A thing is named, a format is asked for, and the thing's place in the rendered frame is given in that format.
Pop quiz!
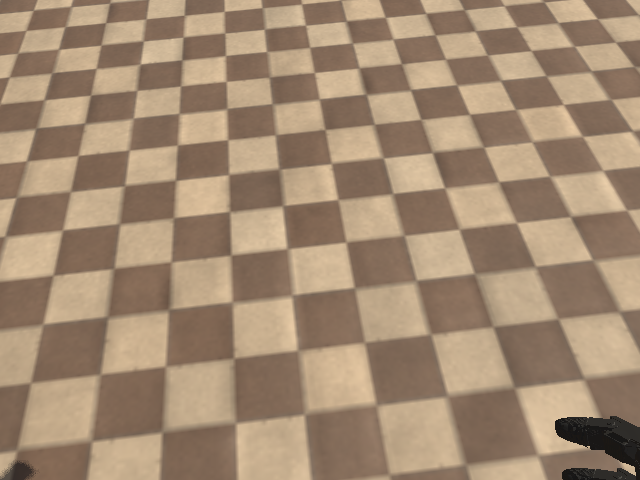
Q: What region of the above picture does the right robot hand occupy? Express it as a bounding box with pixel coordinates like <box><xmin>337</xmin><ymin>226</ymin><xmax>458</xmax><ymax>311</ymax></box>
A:
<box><xmin>555</xmin><ymin>416</ymin><xmax>640</xmax><ymax>480</ymax></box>

